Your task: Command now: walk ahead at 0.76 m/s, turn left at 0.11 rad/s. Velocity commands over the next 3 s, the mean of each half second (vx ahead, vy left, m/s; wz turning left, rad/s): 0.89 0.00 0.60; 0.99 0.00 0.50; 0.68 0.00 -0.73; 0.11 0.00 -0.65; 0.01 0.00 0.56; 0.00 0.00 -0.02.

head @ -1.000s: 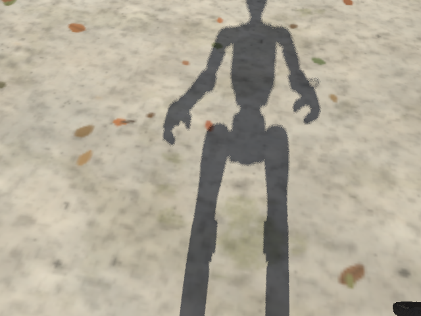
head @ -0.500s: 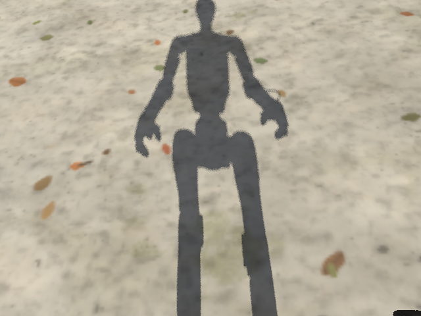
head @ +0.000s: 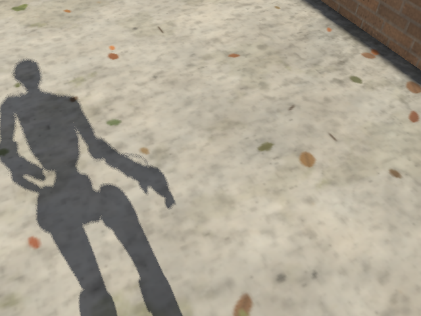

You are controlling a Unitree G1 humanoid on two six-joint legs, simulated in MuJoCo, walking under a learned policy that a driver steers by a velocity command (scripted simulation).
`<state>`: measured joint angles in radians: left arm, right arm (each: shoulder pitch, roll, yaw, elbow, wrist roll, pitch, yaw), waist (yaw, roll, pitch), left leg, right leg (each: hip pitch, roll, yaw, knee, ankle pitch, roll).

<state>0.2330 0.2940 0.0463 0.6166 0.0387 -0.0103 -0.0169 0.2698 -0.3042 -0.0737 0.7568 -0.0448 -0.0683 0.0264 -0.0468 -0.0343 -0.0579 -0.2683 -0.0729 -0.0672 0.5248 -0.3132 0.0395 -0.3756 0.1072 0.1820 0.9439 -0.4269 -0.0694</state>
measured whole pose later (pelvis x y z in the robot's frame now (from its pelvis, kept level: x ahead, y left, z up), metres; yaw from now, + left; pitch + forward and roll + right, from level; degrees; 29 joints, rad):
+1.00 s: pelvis +0.72 +0.24 +0.00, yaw +34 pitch +0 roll +2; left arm 0.18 0.26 0.00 0.71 0.01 -0.03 -0.04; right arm 0.42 -0.29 -0.03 0.86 -0.02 -0.11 0.02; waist -0.03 -0.02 0.04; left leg 0.09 -0.18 0.07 0.23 -0.32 0.15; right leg -0.80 -0.12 0.02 0.93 -0.03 -0.05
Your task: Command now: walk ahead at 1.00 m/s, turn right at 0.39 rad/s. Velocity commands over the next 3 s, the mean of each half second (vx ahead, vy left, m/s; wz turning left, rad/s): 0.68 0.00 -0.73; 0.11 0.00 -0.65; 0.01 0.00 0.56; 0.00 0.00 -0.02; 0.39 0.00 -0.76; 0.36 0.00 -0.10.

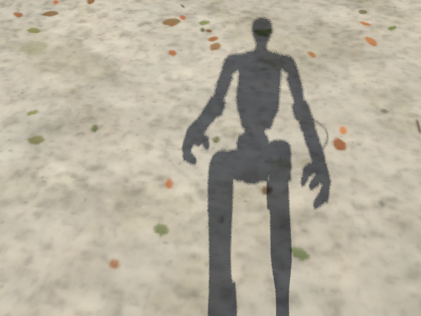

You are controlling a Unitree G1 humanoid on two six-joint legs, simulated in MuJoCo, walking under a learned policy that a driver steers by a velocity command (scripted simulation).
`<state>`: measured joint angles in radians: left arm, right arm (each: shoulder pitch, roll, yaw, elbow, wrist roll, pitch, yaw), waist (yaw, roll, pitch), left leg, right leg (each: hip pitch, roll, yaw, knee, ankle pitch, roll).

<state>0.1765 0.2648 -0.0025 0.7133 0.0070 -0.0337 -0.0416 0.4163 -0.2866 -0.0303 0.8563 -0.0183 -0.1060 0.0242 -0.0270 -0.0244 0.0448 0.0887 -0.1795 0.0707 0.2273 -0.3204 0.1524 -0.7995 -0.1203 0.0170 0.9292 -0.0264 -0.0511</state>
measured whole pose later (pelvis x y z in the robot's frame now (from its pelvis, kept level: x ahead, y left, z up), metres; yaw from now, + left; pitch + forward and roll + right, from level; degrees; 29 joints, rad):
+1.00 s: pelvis +0.54 -0.09 +0.00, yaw -45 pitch +1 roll +2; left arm 0.12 0.26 0.02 0.61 0.03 0.04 0.01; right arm 0.20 -0.32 -0.06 0.75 0.00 0.00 -0.01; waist -0.05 0.02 0.03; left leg -0.41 0.04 0.04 0.68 -0.40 -0.04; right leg -0.33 0.00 0.03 0.57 -0.26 -0.03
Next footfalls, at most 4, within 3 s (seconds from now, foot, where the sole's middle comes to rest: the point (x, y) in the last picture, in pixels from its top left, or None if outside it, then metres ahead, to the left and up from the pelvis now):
0.16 right None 0.36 -0.07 -0.77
0.52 left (227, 246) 0.71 -0.04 -0.77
0.94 right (285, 303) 0.51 -0.21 -0.77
1.36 left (214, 266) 0.64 0.01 -0.77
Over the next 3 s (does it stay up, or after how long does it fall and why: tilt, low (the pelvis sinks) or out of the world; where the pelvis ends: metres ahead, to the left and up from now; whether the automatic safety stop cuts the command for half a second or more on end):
stays up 0.71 -0.35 0.02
